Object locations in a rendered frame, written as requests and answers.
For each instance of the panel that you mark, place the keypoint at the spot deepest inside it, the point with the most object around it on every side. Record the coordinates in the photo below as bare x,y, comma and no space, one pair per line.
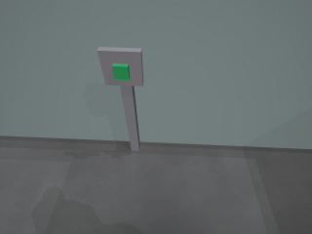
133,57

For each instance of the button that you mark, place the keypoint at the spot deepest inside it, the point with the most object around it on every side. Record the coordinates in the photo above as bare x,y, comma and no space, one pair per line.
121,71

